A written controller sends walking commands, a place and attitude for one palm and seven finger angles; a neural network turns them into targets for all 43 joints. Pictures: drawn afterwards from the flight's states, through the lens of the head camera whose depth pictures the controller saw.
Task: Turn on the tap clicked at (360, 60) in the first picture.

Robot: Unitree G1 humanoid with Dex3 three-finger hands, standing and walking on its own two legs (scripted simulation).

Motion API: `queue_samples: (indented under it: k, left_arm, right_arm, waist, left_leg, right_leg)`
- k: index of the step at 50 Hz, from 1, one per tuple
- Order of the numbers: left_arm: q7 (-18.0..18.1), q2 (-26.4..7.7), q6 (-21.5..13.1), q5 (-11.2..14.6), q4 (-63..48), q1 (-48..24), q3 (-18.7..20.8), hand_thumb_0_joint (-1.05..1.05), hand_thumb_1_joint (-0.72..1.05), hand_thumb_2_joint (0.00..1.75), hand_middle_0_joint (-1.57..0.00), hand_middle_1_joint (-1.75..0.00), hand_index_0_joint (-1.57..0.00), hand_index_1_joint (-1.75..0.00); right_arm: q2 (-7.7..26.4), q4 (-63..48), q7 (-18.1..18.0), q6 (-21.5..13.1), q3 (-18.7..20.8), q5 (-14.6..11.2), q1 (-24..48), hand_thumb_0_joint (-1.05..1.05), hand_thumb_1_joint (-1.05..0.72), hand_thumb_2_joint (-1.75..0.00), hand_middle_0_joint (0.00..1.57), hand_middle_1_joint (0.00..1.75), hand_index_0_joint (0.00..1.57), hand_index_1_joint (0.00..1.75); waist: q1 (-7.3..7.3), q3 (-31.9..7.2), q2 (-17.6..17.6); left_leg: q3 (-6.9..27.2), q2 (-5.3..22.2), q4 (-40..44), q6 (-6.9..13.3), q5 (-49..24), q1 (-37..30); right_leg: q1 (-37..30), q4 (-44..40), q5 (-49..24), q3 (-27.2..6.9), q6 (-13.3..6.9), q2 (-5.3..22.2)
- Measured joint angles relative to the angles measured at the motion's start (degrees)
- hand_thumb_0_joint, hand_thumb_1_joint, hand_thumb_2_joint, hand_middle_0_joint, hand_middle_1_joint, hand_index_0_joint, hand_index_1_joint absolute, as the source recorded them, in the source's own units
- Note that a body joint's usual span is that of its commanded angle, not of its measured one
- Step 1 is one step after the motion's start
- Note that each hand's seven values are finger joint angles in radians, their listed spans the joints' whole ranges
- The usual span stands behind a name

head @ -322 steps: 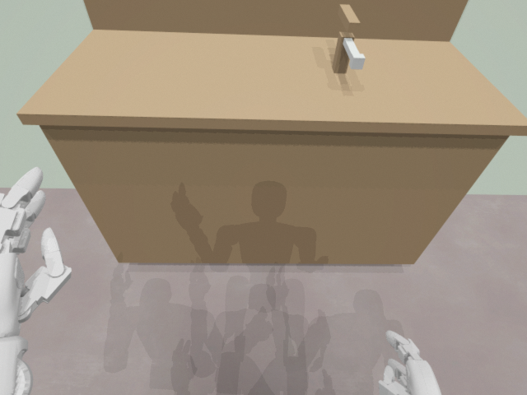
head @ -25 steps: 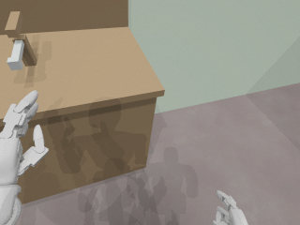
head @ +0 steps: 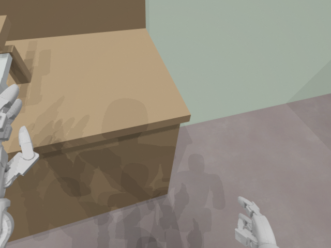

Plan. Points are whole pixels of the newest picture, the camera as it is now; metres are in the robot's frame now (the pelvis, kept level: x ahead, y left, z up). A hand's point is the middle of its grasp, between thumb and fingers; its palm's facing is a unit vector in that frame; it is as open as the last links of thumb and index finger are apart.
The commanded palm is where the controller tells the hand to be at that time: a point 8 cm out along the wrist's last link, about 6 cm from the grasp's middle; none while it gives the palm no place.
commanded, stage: shuffle to correct the standing spot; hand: left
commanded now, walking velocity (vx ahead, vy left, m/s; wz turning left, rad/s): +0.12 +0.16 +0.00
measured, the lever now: out of the picture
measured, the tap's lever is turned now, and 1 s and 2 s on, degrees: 0 0 0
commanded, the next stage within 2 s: come to a stop and stand still in 0.68 s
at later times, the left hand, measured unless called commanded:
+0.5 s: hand (34, 117) +0.29 +0.26 +0.20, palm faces +0.35 -0.79 -0.50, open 7.5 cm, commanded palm +0.23 +0.31 +0.19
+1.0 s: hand out of the picture +0.32 +0.39 +0.20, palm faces +0.44 -0.81 -0.39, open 7.4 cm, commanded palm +0.25 +0.42 +0.19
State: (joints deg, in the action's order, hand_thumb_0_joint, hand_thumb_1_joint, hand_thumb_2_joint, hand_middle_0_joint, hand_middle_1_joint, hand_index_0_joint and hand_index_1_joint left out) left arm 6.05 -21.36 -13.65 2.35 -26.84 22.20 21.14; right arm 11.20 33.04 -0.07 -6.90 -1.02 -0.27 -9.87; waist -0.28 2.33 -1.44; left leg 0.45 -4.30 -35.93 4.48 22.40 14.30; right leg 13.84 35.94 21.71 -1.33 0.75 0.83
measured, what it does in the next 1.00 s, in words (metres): steps to the left: left foot, then right foot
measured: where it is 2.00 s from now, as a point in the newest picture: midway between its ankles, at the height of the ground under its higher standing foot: outside the picture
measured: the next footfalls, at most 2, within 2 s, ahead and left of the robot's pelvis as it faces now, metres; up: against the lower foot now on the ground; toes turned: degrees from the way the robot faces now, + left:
left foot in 0.24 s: +0.14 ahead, +0.14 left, +0.00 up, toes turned -1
right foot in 0.48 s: +0.14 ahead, -0.06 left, +0.00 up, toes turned -6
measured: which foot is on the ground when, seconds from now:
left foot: down 0.00-0.10, up 0.12-0.22, down 0.24-0.48, up 0.50-0.82, down 0.84-1.00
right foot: down 0.00-0.24, up 0.26-0.46, down 0.48-0.84, up 0.86-1.00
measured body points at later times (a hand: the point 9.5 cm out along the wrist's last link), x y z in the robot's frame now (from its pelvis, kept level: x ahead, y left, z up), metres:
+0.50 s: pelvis +0.06 +0.04 -0.01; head +0.08 +0.02 +0.44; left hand +0.26 +0.30 +0.22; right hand +0.22 -0.17 -0.11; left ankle +0.10 +0.14 -0.72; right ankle +0.10 -0.05 -0.73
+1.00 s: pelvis +0.09 +0.13 +0.00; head +0.12 +0.17 +0.45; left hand +0.29 +0.43 +0.22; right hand +0.28 -0.07 -0.06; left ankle +0.14 +0.26 -0.73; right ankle +0.09 +0.03 -0.69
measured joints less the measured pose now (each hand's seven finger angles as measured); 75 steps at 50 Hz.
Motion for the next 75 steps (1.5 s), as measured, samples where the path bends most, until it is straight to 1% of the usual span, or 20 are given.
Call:
queue_samples:
  k: [4,8,11,14,16,18,20,24,27,32,37,41,43,45,47,55,58,61,67,75]
  left_arm:
    - [-0.1,-1.9,-1.0,0.5,-4.1,1.9,0.9,0.02,0.89,0.90,-0.22,-0.30,-0.21,-0.30]
    - [0.5,-2.9,-3.6,0.5,-5.4,2.9,1.6,0.02,0.89,0.90,-0.22,-0.30,-0.21,-0.30]
    - [1.1,-2.2,-3.8,0.3,-6.8,3.6,3.3,0.01,0.89,0.90,-0.22,-0.30,-0.21,-0.30]
    - [1.6,-1.0,-2.4,0.2,-5.7,1.4,4.1,0.01,0.89,0.90,-0.22,-0.30,-0.21,-0.30]
    - [1.5,-0.7,-1.6,0.1,-3.0,-0.4,3.5,0.02,0.89,0.90,-0.22,-0.30,-0.21,-0.30]
    - [1.3,-0.4,-0.3,-0.1,-1.4,-1.6,2.8,0.02,0.89,0.90,-0.21,-0.30,-0.21,-0.30]
    - [1.0,-0.2,0.3,0.0,-1.5,-1.5,2.4,0.02,0.89,0.90,-0.21,-0.30,-0.20,-0.30]
    - [0.6,-2.5,0.0,0.3,-3.7,2.6,3.1,0.02,0.89,0.90,-0.21,-0.30,-0.20,-0.30]
    - [0.1,-2.6,-0.4,0.0,-2.4,3.5,2.7,0.01,0.89,0.90,-0.22,-0.30,-0.21,-0.30]
    - [0.2,0.4,0.1,0.2,2.8,4.8,2.4,0.01,0.89,0.89,-0.22,-0.30,-0.21,-0.30]
    - [2.1,2.0,1.1,-0.4,2.2,5.6,1.1,0.02,0.89,0.90,-0.22,-0.30,-0.21,-0.30]
    - [2.9,2.1,1.4,-0.6,-4.7,4.1,-0.4,0.02,0.89,0.90,-0.22,-0.30,-0.21,-0.30]
    - [3.1,-0.1,0.6,-0.6,-7.4,2.2,0.6,0.02,0.89,0.90,-0.22,-0.30,-0.21,-0.30]
    - [3.2,-2.7,-0.4,-0.7,-7.2,0.2,2.5,0.02,0.89,0.90,-0.22,-0.30,-0.21,-0.30]
    - [3.1,-4.1,-0.4,-0.7,-6.4,-0.5,4.2,0.02,0.89,0.90,-0.22,-0.30,-0.21,-0.30]
    - [2.0,-0.8,2.2,0.2,-5.7,3.5,3.1,0.02,0.89,0.90,-0.21,-0.30,-0.20,-0.30]
    - [1.4,0.9,3.6,0.1,-2.9,3.3,0.5,0.02,0.89,0.90,-0.21,-0.30,-0.20,-0.30]
    - [1.7,2.2,5.4,0.9,-0.8,3.4,-1.0,0.01,0.89,0.90,-0.21,-0.30,-0.21,-0.30]
    - [2.6,3.2,7.8,0.9,1.3,1.0,-2.8,0.02,0.89,0.90,-0.21,-0.30,-0.20,-0.30]
    - [3.1,0.7,5.1,0.0,-2.2,3.0,-1.3,0.02,0.89,0.90,-0.21,-0.30,-0.20,-0.30]
  right_arm:
    - [0.4,-1.1,0.6,1.3,0.9,-0.5,0.2,0.01,-0.90,-0.90,0.20,0.30,0.20,0.30]
    - [1.7,-0.4,1.3,2.6,2.0,-0.8,-0.4,0.01,-0.90,-0.90,0.20,0.30,0.20,0.30]
    - [2.7,0.0,1.6,3.6,2.3,-0.5,-0.9,0.01,-0.90,-0.90,0.20,0.30,0.20,0.30]
    - [1.9,1.0,0.8,3.4,3.4,-0.4,0.8,0.01,-0.90,-0.90,0.20,0.30,0.20,0.30]
    - [0.1,1.4,0.5,2.9,3.3,-0.1,1.2,0.01,-0.90,-0.90,0.20,0.30,0.20,0.30]
    - [-1.6,1.1,0.6,2.4,2.4,-0.2,0.8,0.01,-0.90,-0.90,0.20,0.30,0.20,0.30]
    - [-2.6,0.7,0.5,1.9,1.3,-0.4,0.3,0.01,-0.90,-0.90,0.20,0.30,0.20,0.30]
    - [-2.8,-0.5,0.7,1.2,-0.6,-0.7,-1.5,0.01,-0.90,-0.90,0.20,0.30,0.20,0.30]
    - [-1.3,1.3,0.6,2.5,-0.2,0.0,-1.5,0.01,-0.90,-0.90,0.20,0.30,0.20,0.30]
    - [1.5,4.6,0.6,4.6,1.1,0.1,-2.8,0.01,-0.90,-0.90,0.20,0.30,0.20,0.30]
    - [3.6,4.0,-0.9,3.4,2.8,0.2,-3.5,0.02,-0.90,-0.90,0.20,0.30,0.20,0.30]
    - [4.9,2.3,-2.0,1.6,4.1,0.3,-2.3,0.02,-0.90,-0.90,0.20,0.30,0.20,0.30]
    - [3.8,1.4,-2.6,1.1,4.9,0.1,-0.7,0.02,-0.90,-0.90,0.20,0.30,0.20,0.30]
    - [0.7,1.1,-2.6,0.9,4.6,-0.1,1.2,0.02,-0.90,-0.90,0.20,0.30,0.19,0.30]
    - [-2.2,0.8,-2.0,0.7,3.2,0.0,1.9,0.01,-0.90,-0.90,0.20,0.30,0.19,0.30]
    - [-5.3,-0.6,0.8,-0.1,-2.2,0.6,-0.2,0.01,-0.90,-0.90,0.20,0.30,0.20,0.30]
    - [-4.0,0.8,0.4,0.9,-2.5,0.6,-0.6,0.01,-0.90,-0.90,0.20,0.30,0.20,0.30]
    - [-2.8,2.1,-0.1,2.0,-2.4,0.3,-1.2,0.01,-0.90,-0.90,0.21,0.30,0.20,0.30]
    - [-0.4,3.6,-2.3,3.1,-1.4,0.2,-2.2,0.01,-0.90,-0.90,0.20,0.30,0.20,0.30]
    - [1.0,1.6,-2.9,2.0,0.0,0.1,-3.2,0.01,-0.90,-0.90,0.20,0.30,0.20,0.30]
  waist:
    - [1.06,-0.1,0.2]
    - [0.00,1.1,-0.3]
    - [-1.21,2.7,-1.2]
    - [-2.12,5.6,-1.6]
    - [-1.45,5.5,-1.4]
    - [-0.25,4.7,-0.9]
    - [0.46,4.1,0.0]
    - [1.04,2.0,1.6]
    - [1.69,1.5,4.1]
    - [1.25,0.6,2.7]
    - [0.72,2.1,-0.4]
    - [0.67,4.1,-1.6]
    - [0.89,4.9,-2.7]
    - [0.73,5.7,-4.4]
    - [1.35,5.0,-4.6]
    - [-0.87,0.3,-0.2]
    - [-1.49,-0.7,3.2]
    - [-2.03,-2.1,3.6]
    - [-0.91,-2.0,0.8]
    - [1.08,-2.1,0.5]
  left_leg:
    - [-0.3,0.1,-6.3,-0.8,1.6,2.5]
    - [0.0,0.8,-21.9,-2.3,5.9,11.2]
    - [1.1,3.7,-10.2,-2.0,-2.3,11.9]
    - [-1.5,3.0,-9.3,-2.3,-5.1,9.4]
    - [-2.3,2.3,-8.3,-2.0,-3.5,7.9]
    - [-2.3,1.7,-5.3,-1.6,-4.5,6.5]
    - [-2.4,1.5,-2.4,-1.5,-6.0,5.3]
    - [-3.5,1.4,-3.1,-1.9,-5.0,5.9]
    - [-1.5,1.6,-17.9,-3.4,1.2,11.2]
    - [-0.3,3.6,-33.1,-5.7,-3.6,17.3]
    - [-1.4,7.7,-17.3,-5.2,-4.9,13.9]
    - [-3.5,7.4,0.2,-4.6,-9.4,5.7]
    - [-3.9,6.4,0.5,-5.5,-8.6,5.1]
    - [-4.5,5.9,-0.9,-5.3,-7.3,5.2]
    - [-4.0,5.9,0.7,-5.0,-8.2,4.8]
    - [-5.0,6.8,3.9,-4.5,-9.6,4.2]
    - [-3.9,7.9,3.6,-4.7,-9.2,4.2]
    - [-2.5,7.2,2.7,-4.9,-8.3,3.9]
    - [-2.5,5.5,6.2,-3.7,-9.6,1.2]
    - [-2.6,5.0,10.6,-3.4,-12.0,0.1]
  right_leg:
    - [-0.8,0.7,3.0,0.7,0.0,0.2]
    - [-2.4,1.3,4.9,0.9,1.4,0.9]
    - [-3.2,4.1,7.1,0.2,2.3,2.1]
    - [2.5,22.6,8.7,-2.3,0.5,2.5]
    - [7.6,34.3,9.3,-2.4,-0.2,0.9]
    - [11.4,37.5,9.5,-0.7,-0.5,0.1]
    - [12.8,31.6,8.2,1.5,-0.8,0.2]
    - [7.8,6.8,-0.6,4.9,-1.0,1.1]
    - [7.3,6.2,-1.9,6.4,-2.8,0.9]
    - [3.6,-0.1,-4.4,5.8,-1.6,3.0]
    - [1.8,-3.1,-5.4,4.9,0.6,5.9]
    - [2.7,1.1,-3.1,4.5,3.2,7.9]
    - [5.4,8.0,0.7,2.8,2.6,8.3]
    - [8.5,18.1,7.0,0.2,1.1,5.6]
    - [9.7,21.4,7.4,1.4,0.4,2.9]
    - [0.9,-4.5,-4.5,6.1,-1.8,-2.9]
    - [-0.8,-8.0,-7.6,6.9,-4.6,-4.4]
    - [-0.7,-8.2,-7.6,6.2,-4.9,-4.7]
    - [-1.8,-8.7,-7.8,5.7,-3.7,-3.3]
    - [-2.9,-12.9,-10.2,5.5,-3.3,-2.9]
